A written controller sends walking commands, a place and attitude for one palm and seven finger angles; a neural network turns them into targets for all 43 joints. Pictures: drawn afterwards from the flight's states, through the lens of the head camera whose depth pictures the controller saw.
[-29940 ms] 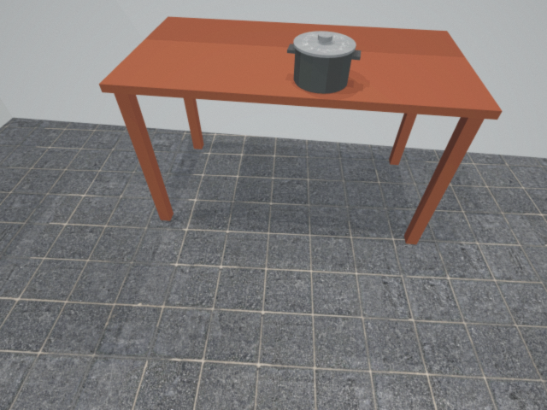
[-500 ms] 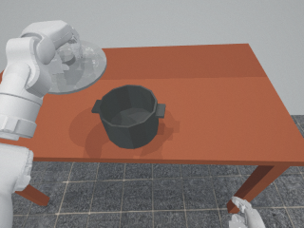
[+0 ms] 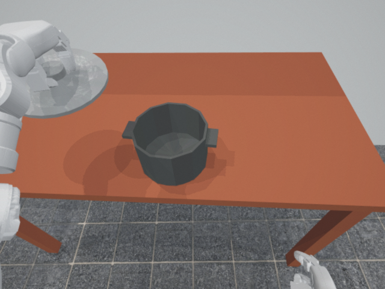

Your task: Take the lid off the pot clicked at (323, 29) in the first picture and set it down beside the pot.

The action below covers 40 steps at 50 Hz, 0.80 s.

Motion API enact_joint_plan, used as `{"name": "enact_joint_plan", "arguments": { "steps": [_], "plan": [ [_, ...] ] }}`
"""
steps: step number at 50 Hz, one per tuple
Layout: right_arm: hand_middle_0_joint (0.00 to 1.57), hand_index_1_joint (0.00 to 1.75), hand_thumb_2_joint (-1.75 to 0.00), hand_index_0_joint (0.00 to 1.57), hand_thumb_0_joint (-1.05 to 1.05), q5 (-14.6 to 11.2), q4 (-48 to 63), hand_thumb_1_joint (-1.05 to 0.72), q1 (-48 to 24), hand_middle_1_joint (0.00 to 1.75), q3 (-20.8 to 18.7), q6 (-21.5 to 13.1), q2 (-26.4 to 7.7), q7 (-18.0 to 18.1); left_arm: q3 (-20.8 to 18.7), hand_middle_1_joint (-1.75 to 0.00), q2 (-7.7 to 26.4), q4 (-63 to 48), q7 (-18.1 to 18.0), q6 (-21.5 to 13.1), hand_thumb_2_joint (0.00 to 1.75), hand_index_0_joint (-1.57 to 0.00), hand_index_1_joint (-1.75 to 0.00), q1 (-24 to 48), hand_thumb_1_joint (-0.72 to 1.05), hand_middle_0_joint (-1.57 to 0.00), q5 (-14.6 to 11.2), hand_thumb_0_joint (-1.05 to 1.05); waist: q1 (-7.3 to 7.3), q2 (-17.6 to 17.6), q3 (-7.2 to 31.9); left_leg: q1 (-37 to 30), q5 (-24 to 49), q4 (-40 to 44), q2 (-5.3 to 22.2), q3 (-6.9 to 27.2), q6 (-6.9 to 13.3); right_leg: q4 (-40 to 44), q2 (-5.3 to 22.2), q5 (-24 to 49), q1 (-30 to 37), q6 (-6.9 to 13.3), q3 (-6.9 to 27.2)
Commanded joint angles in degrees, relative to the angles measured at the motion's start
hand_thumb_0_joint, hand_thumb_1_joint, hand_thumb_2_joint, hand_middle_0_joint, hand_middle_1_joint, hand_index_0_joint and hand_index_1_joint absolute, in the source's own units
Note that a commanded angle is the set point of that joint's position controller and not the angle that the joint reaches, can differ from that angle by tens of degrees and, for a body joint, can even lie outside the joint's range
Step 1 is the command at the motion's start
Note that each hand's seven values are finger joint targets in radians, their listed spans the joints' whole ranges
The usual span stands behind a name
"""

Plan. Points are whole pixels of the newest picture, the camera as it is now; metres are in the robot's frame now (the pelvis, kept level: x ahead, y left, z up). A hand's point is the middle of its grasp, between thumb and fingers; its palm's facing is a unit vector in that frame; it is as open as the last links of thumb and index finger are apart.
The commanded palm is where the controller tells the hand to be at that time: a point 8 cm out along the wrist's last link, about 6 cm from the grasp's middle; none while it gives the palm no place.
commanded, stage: move the lid sideways beside the pot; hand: left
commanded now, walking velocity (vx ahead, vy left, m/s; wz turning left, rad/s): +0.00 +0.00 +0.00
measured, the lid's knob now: (52, 71) +0.46 +0.29 +0.23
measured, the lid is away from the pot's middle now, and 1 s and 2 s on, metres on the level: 0.21 0.23 0.22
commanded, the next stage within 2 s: lower the lid onto the table in 0.50 s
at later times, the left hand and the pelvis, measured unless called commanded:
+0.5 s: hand (11, 78) +0.41 +0.33 +0.25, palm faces -0.16 +0.00 -0.99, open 7.3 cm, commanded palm +0.39 +0.31 +0.32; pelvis -0.01 +0.02 +0.00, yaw +1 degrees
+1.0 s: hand (40, 82) +0.43 +0.30 +0.22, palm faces -0.21 -0.02 -0.98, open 7.3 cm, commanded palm +0.41 +0.30 +0.29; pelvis +0.00 +0.03 +0.00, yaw +0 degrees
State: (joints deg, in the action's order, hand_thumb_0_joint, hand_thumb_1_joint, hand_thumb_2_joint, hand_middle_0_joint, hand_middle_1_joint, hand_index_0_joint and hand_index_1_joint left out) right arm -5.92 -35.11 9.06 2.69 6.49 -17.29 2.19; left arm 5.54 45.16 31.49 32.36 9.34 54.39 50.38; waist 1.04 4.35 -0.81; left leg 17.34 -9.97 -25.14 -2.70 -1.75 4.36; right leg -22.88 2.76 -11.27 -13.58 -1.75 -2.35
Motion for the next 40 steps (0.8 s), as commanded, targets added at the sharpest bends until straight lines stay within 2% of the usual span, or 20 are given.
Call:
{"name": "enact_joint_plan", "arguments": {
  "steps": [1, 4, 5, 8, 9, 12, 14, 15, 17, 19, 20, 21, 24, 25, 28, 32, 35, 38, 39, 40],
  "plan": [
    [0.2, 0.3, -0.9, 0.2, 0.0, -0.3, 8.5, -0.9, -4.7, 0.3, -3.1, -2.2, -7.3, 0.2, -8.9, -0.92, 19.2, -15.3, -3.3, -1.0, 1.1, -0.94, -0.93, 34.5, 0.6, -0.9, 1.8, 0.0, 0.1, 1.6, 24.9, -16.7, 13.5, 2.1, 2.2, 4.8, -0.2, 1.7, -2.5, 9.0, 1.4, 4.8, -0.8],
    [0.2, 0.3, -0.9, 0.2, 0.0, 0.2, 8.6, -0.9, -3.9, 0.3, -3.1, -2.8, -6.9, -0.1, -8.8, -0.92, 19.1, -19.4, -3.9, -1.9, 1.1, -0.94, -0.93, 35.0, 0.6, -0.9, 1.7, 0.0, 0.28, 5.6, 28.7, -21.0, 20.0, 1.3, 2.5, 5.9, -0.7, 1.7, -2.9, 9.5, 0.7, 4.8, -0.7],
    [0.2, 0.3, -0.9, 0.2, 0.0, 0.3, 7.9, -0.9, -3.9, 0.3, -3.2, -2.6, -7.0, 0.0, -8.9, -0.92, 18.5, -15.8, -3.6, -1.5, 1.1, -0.94, -0.93, 33.5, 0.6, -0.9, 2.1, 0.0, 0.48, 4.4, 26.0, -19.8, 17.7, 1.1, 2.5, 5.9, -0.5, 2.2, -2.8, 8.6, -0.6, 4.9, -1.0],
    [0.2, 0.3, -0.9, 0.2, 0.0, 0.2, 7.3, -0.9, -2.1, 0.3, -3.2, -1.6, -9.1, 0.1, -14.9, -0.92, 25.4, -8.9, -3.5, -1.6, 1.1, -0.94, -0.93, 27.5, 0.6, -0.9, 1.3, 0.0, -0.2, 0.4, 23.1, -14.8, 15.4, 1.7, 2.1, 5.3, -0.4, 2.6, -2.3, 10.3, 1.8, 5.1, -0.9],
    [0.2, 0.3, -0.9, 0.2, 0.0, 0.1, 7.7, -0.9, -2.7, 0.3, -2.9, -1.4, -8.1, -0.1, -14.5, -0.92, 25.4, -12.0, -3.3, -1.9, 1.1, -0.94, -0.93, 30.9, 0.6, -0.9, 2.0, 0.0, -0.73, 0.5, 25.9, -15.2, 16.5, 2.3, 2.1, 5.2, -0.5, 1.8, -2.6, 10.7, 3.3, 4.9, -0.9],
    [0.2, 0.3, -0.9, 0.2, 0.0, -0.1, 8.4, -0.9, -4.0, 0.3, -3.2, -1.3, -7.6, -0.3, -11.0, -0.92, 20.7, -12.8, -2.7, -1.7, 1.1, -0.94, -0.93, 29.9, 0.6, -0.9, 1.8, 0.0, -0.34, 1.4, 24.2, -16.9, 17.9, 1.8, 2.6, 5.6, -0.5, 2.1, -2.4, 9.4, 0.6, 4.8, -1.3],
    [0.2, 0.3, -0.9, 0.2, 0.0, 0.1, 8.8, -0.9, -3.5, 0.3, -3.2, -1.1, -7.8, -0.6, -13.0, -0.92, 23.4, -15.9, -3.0, -2.3, 1.1, -0.94, -0.93, 29.0, 0.6, -0.9, 2.1, 0.0, -0.71, 3.0, 26.9, -18.2, 20.7, 1.4, 2.8, 5.8, -0.8, 2.0, -2.7, 9.7, 1.5, 4.8, -0.8],
    [0.2, 0.3, -0.9, 0.2, 0.0, 0.2, 8.6, -0.9, -4.3, 0.3, -3.3, -1.0, -7.6, -0.5, -11.5, -0.92, 21.4, -13.3, -2.6, -2.1, 1.1, -0.94, -0.93, 28.7, 0.6, -0.9, 2.6, 0.0, -0.38, 3.0, 24.7, -17.5, 19.0, 0.8, 2.6, 5.6, -0.6, 2.1, -2.4, 9.0, 0.0, 5.0, -1.0],
    [0.2, 0.3, -0.9, 0.2, 0.0, -0.2, 8.3, -0.9, -3.9, 0.3, -3.1, -0.4, -7.9, -0.3, -12.3, -0.92, 22.8, -12.0, -2.5, -2.2, 1.1, -0.94, -0.93, 28.3, 0.6, -0.9, 2.2, 0.0, -0.23, 1.3, 22.7, -16.0, 15.2, 2.0, 2.8, 5.7, -0.6, 2.7, -2.6, 7.2, -0.5, 4.8, -1.4],
    [0.2, 0.3, -0.9, 0.2, 0.0, -0.2, 8.3, -0.9, -3.1, 0.3, -3.1, -0.5, -7.9, -0.2, -12.3, -0.92, 23.5, -12.4, -2.8, -2.7, 1.1, -0.94, -0.93, 29.7, 0.6, -0.9, 2.0, 0.0, 0.01, 1.9, 23.8, -16.2, 14.3, 2.2, 2.6, 5.8, -0.5, 2.7, -2.9, 6.2, -0.1, 4.8, -1.2],
    [0.2, 0.3, -0.9, 0.2, 0.0, -0.3, 7.7, -0.9, -3.3, 0.3, -3.1, -0.4, -7.8, 0.2, -10.5, -0.92, 21.3, -8.5, -2.5, -2.5, 1.1, -0.94, -0.93, 29.5, 0.6, -0.9, 2.4, 0.0, 0.55, 0.5, 20.5, -15.0, 11.6, 2.2, 2.5, 5.8, -0.3, 3.1, -2.9, 5.0, -2.0, 4.7, -1.8],
    [0.2, 0.3, -0.9, 0.2, 0.0, -0.6, 7.8, -0.9, -3.2, 0.3, -3.1, -0.3, -7.9, 0.2, -10.5, -0.92, 21.8, -11.0, -2.5, -2.9, 1.1, -0.94, -0.93, 31.1, 0.6, -0.9, 1.7, 0.0, 0.44, 0.7, 21.7, -15.7, 11.0, 2.9, 2.7, 5.9, -0.4, 3.1, -3.0, 4.6, -1.5, 4.6, -1.8],
    [0.2, 0.3, -0.9, 0.2, 0.0, -0.1, 8.9, -0.9, -3.7, 0.3, -3.3, -2.2, -7.1, 0.4, -9.3, -0.92, 21.3, -22.1, -3.6, -4.6, 1.1, -0.94, -0.93, 36.9, 0.6, -0.9, 1.1, 0.0, 0.38, 7.9, 28.9, -22.4, 15.3, 2.1, 3.0, 7.6, -0.9, 2.4, -3.1, 3.7, -2.1, 4.8, -1.0],
    [0.2, 0.3, -0.9, 0.2, 0.0, 0.1, 8.2, -0.9, -3.6, 0.3, -3.4, -2.5, -7.0, 0.5, -9.1, -0.92, 20.0, -19.3, -3.6, -4.5, 1.1, -0.94, -0.93, 35.2, 0.6, -0.9, 1.3, 0.0, 0.53, 7.5, 27.2, -22.2, 14.9, 1.7, 3.0, 7.9, -0.9, 2.6, -3.1, 3.5, -3.3, 5.0, -1.5],
    [0.2, 0.3, -0.9, 0.2, 0.0, 0.3, 7.2, -0.9, -2.2, 0.3, -3.3, -2.0, -8.5, 0.7, -13.2, -0.92, 24.5, -14.1, -3.5, -4.5, 1.1, -0.94, -0.93, 31.6, 0.6, -0.9, 0.4, 0.0, 0.27, 4.5, 24.5, -18.0, 11.7, 2.0, 2.4, 7.1, -0.6, 3.4, -2.6, 4.5, -1.4, 5.2, -0.9],
    [0.2, 0.3, -0.9, 0.2, 0.0, -0.7, 5.7, -0.9, -2.3, 0.3, -2.8, -1.5, -7.7, 0.6, -4.9, -0.92, 15.3, -3.4, -2.7, -1.7, 1.1, -0.94, -0.93, 31.8, 0.6, -0.9, 1.1, 0.0, 0.94, 0.2, 16.0, -12.7, 1.9, 4.9, 2.7, 7.2, -0.7, 3.6, -3.1, 0.5, -4.2, 4.6, -2.4],
    [0.2, 0.3, -0.9, 0.2, 0.0, -0.3, 7.0, -0.9, -3.1, 0.3, -3.1, -2.5, -7.4, 0.2, -4.3, -0.92, 15.1, -10.6, -3.6, -1.7, 1.1, -0.94, -0.93, 35.5, 0.6, -0.9, 2.2, 0.0, 0.66, 3.5, 22.4, -16.8, 5.8, 3.6, 2.4, 7.8, -0.8, 2.4, -3.1, 2.0, -3.1, 5.0, -1.5],
    [0.2, 0.3, -0.9, 0.2, 0.0, 0.5, 7.8, -0.9, -2.3, 0.3, -3.4, -3.3, -8.1, 0.1, -8.5, -0.92, 20.0, -16.3, -4.7, -2.3, 1.1, -0.94, -0.93, 36.0, 0.6, -0.9, 2.0, 0.0, 0.56, 5.2, 27.8, -20.4, 10.8, 2.6, 2.8, 8.8, -1.4, 2.1, -3.0, 3.6, -1.9, 5.4, -0.7],
    [0.2, 0.3, -0.9, 0.2, 0.0, 0.5, 7.4, -0.9, -1.9, 0.3, -3.1, -3.3, -7.4, 0.1, -9.1, -0.92, 20.0, -13.7, -4.6, -2.2, 1.1, -0.94, -0.93, 35.1, 0.6, -0.9, 2.8, 0.0, 0.27, 3.7, 27.7, -19.3, 10.7, 3.0, 2.4, 8.5, -1.1, 2.4, -3.4, 3.3, -1.1, 5.2, -0.9],
    [0.2, 0.3, -0.9, 0.2, 0.0, 0.2, 6.5, -0.9, -1.7, 0.3, -2.9, -3.0, -7.6, 0.3, -7.8, -0.92, 18.3, -8.5, -4.3, -1.7, 1.1, -0.94, -0.93, 33.8, 0.6, -0.9, 3.0, 0.0, 0.8, 2.2, 23.8, -17.3, 9.1, 3.1, 2.4, 8.2, -0.9, 2.6, -3.3, 3.2, -2.3, 5.1, -1.4]
  ]
}}
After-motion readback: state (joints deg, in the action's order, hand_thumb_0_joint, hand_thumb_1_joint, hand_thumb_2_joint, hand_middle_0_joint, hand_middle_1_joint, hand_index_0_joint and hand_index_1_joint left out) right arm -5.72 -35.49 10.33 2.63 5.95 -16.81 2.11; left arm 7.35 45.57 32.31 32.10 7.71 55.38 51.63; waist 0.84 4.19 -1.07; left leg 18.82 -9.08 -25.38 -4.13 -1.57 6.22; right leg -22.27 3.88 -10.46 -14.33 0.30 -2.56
